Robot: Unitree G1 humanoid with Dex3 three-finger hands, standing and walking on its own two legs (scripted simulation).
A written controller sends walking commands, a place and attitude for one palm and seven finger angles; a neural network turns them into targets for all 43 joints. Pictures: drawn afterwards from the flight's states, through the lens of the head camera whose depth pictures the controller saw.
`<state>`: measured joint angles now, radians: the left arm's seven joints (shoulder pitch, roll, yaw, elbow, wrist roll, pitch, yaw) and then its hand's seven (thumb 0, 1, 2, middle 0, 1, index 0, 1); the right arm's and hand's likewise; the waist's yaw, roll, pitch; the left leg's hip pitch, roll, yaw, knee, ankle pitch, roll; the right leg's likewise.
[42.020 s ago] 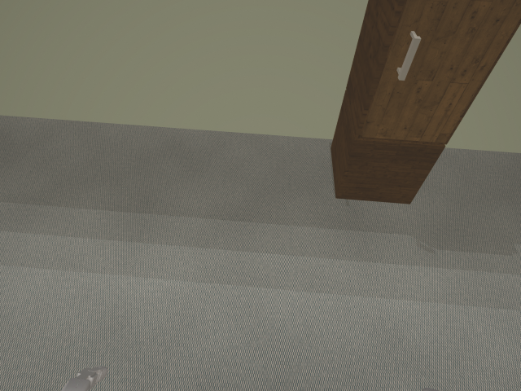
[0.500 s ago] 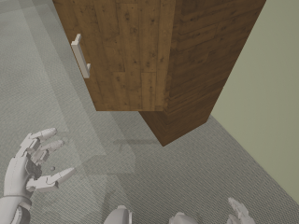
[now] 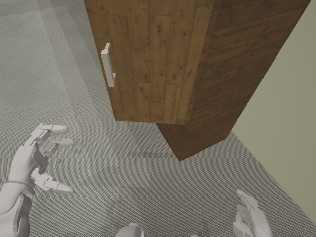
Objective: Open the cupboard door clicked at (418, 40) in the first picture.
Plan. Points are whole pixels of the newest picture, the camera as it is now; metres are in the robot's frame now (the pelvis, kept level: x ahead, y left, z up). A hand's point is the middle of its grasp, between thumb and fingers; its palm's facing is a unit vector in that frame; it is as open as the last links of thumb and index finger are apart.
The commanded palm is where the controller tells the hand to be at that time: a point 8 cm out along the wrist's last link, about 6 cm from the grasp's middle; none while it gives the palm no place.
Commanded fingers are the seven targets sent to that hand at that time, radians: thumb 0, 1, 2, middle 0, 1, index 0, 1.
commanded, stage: raise the hand with hooked fingers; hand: left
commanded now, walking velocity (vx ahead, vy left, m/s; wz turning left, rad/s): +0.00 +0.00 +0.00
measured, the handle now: (109, 66) +0.61 +0.21 +0.06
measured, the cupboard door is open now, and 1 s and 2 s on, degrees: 59 59 59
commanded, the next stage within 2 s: move the hooked fingers beside the handle in 0.72 s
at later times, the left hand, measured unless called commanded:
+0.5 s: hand (57, 145) +0.30 +0.27 +0.07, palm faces +0.03 -1.00 -0.02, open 14.0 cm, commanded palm +0.27 +0.32 +0.08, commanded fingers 0.00 -0.50 0.30 -0.30 -1.20 -0.30 -1.20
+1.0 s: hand (60, 139) +0.31 +0.26 +0.07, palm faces +0.07 -1.00 -0.02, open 14.0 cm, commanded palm +0.29 +0.31 +0.07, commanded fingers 0.00 -0.50 0.30 -0.30 -1.20 -0.30 -1.20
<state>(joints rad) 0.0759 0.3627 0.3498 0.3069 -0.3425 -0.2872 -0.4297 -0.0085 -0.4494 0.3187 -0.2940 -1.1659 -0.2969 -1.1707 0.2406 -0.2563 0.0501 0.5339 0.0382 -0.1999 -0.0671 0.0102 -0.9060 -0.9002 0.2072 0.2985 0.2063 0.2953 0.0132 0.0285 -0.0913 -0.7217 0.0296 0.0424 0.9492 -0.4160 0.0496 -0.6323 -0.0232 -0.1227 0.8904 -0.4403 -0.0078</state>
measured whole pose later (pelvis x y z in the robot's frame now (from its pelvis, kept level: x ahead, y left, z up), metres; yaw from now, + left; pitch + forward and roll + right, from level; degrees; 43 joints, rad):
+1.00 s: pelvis -0.01 -0.02 +0.00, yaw +0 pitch +10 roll -2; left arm -0.19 0.43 0.45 0.59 -0.33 -0.32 -0.49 -0.01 -0.50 0.30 -0.30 -1.20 -0.30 -1.20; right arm 0.25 -0.28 0.05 0.58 0.04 -0.16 -0.09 0.01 -0.91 -0.90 0.21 0.30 0.21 0.30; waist -0.01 0.01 -0.06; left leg -0.70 0.05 0.03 0.91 -0.39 0.02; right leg -0.62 0.00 -0.13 0.87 -0.42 -0.04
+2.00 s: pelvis -0.01 +0.01 -0.01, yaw -3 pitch +19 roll -4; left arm -0.79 0.66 0.51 1.16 -0.16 -0.40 -0.47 -0.01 -0.50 0.30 -0.30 -1.20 -0.30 -1.20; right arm 0.38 -0.29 0.05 0.62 0.01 0.02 -0.05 0.01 -0.91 -0.90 0.21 0.30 0.21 0.30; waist -0.13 0.00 -0.08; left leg -0.93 0.06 0.06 1.01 -0.42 0.06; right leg -0.84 0.00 -0.10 0.93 -0.41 0.00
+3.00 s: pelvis +0.01 +0.01 -0.02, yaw -4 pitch +25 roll -6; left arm -0.99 0.85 0.54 1.29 -0.08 -0.29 -0.47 -0.01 -0.49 0.30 -0.30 -1.20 -0.30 -1.20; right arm 0.41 -0.29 0.08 0.58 -0.01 0.10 -0.03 0.00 -0.91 -0.90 0.21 0.30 0.21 0.30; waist -0.21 0.02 -0.08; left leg -1.04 0.08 0.03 1.06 -0.46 0.06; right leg -0.93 0.03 -0.11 0.92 -0.43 0.00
